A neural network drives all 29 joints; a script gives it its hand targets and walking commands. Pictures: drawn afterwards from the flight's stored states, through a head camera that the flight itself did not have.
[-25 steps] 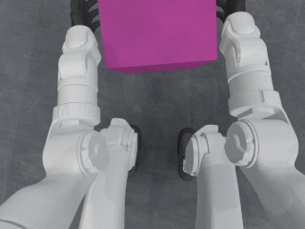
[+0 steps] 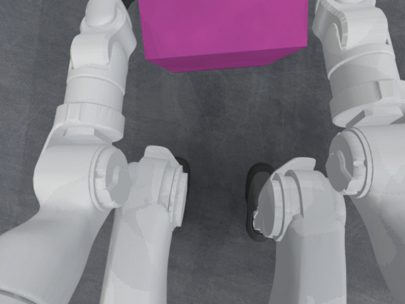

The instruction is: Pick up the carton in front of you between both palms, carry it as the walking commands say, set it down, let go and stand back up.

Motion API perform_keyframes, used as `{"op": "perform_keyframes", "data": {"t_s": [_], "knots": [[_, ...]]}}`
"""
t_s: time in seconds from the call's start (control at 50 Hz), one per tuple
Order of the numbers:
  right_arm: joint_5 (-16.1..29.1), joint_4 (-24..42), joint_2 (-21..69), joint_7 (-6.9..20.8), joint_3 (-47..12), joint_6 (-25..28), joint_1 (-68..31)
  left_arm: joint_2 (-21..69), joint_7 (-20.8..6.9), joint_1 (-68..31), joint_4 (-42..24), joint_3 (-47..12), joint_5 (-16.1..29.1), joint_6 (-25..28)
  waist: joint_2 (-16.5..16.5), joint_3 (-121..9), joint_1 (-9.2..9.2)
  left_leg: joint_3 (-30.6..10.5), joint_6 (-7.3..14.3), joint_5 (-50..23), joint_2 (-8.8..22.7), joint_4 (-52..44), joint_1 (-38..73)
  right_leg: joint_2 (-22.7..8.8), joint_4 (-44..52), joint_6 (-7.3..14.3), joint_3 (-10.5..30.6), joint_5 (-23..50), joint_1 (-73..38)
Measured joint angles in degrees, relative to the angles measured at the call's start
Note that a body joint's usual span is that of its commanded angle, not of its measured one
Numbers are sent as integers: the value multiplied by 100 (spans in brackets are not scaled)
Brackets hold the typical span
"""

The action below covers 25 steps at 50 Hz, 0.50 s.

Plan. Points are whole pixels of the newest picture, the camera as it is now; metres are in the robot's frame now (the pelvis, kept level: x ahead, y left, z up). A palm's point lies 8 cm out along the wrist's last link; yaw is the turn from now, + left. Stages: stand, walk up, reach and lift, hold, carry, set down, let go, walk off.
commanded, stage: set down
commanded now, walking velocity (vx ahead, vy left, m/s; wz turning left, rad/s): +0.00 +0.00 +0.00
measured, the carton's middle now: (218, 1) +0.56 +0.02 -0.24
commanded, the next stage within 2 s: none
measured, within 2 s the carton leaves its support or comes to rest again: neither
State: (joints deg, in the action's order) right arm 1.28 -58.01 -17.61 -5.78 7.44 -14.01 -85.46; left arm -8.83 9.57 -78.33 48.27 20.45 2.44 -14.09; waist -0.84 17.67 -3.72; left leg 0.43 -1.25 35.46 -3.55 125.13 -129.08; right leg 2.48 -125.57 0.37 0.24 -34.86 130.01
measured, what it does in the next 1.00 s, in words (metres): stands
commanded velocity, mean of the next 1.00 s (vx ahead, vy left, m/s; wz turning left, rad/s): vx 0.00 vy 0.00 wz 0.00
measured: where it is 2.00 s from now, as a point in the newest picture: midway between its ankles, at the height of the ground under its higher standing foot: (215, 210)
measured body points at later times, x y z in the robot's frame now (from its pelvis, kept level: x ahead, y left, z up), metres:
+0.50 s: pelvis -0.01 -0.01 -0.02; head +0.36 -0.01 +0.23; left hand +0.54 +0.18 -0.17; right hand +0.58 -0.13 -0.18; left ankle +0.10 +0.12 -0.34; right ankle +0.10 -0.11 -0.34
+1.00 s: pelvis -0.01 -0.01 -0.01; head +0.37 -0.01 +0.21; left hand +0.53 +0.20 -0.20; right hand +0.57 -0.15 -0.21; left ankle +0.10 +0.12 -0.34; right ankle +0.10 -0.11 -0.34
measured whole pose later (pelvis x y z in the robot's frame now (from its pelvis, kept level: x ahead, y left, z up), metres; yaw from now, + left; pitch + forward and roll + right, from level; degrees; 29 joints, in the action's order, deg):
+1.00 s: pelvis -0.01 -0.01 -0.01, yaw +1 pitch +32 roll +3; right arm 1.2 -66.6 -23.1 -2.0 7.6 -7.6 -90.5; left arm -14.5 4.2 -85.3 62.2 22.3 1.4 -6.0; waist -0.9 29.9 -4.0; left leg 0.9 -2.6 36.0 -3.5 128.6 -124.5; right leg 2.9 -130.0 1.1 0.6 -35.0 126.6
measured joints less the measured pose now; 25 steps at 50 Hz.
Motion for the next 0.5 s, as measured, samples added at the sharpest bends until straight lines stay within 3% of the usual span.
{"op": "perform_keyframes", "data": {"t_s": [0.26, 0.5], "knots": [[-127, -531, -101, 286, 147, 106, -436, -216, -337, -419, 584, 150, -221, 118, 55, 441, -11, 11, -46, -112, 33, 186, 95, 57, -199, 33, 2, 168, -32], [-420, -515, -103, 674, 464, 143, -499, -284, -875, -519, 646, 576, -603, 122, 57, 656, 4, -18, -119, -72, 14, 276, 211, 42, -325, 123, -37, 136, -108]]}}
